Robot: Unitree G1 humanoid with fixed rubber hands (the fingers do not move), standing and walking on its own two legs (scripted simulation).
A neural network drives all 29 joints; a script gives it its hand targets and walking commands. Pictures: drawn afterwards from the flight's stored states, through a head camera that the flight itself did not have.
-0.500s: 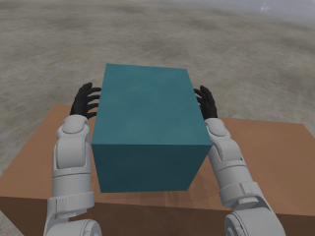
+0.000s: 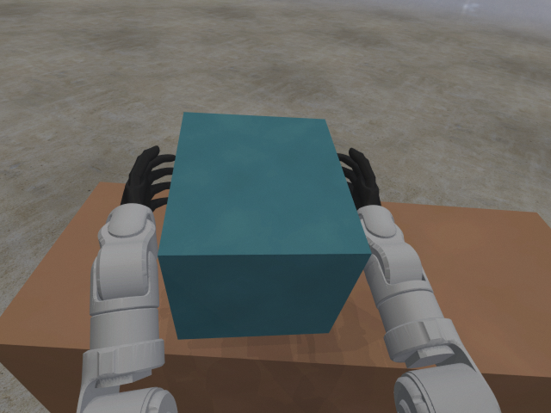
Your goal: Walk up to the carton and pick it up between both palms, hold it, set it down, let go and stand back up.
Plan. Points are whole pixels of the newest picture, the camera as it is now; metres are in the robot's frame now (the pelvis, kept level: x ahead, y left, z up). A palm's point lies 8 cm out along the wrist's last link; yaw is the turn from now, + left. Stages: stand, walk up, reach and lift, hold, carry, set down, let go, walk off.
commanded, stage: hold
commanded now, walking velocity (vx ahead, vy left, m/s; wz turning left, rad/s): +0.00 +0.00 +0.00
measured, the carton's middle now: (256, 222) +0.36 +0.01 +0.14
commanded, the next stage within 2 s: none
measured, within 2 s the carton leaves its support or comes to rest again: neither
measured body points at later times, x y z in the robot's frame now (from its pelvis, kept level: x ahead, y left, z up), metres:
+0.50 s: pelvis +0.00 +0.00 +0.00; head -0.05 +0.04 +0.45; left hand +0.37 +0.16 +0.19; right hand +0.37 -0.15 +0.18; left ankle -0.01 +0.12 -0.75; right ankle +0.04 -0.12 -0.75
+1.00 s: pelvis +0.00 +0.00 +0.00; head -0.04 +0.03 +0.45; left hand +0.37 +0.16 +0.18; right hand +0.37 -0.15 +0.18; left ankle -0.01 +0.12 -0.75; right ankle +0.04 -0.12 -0.75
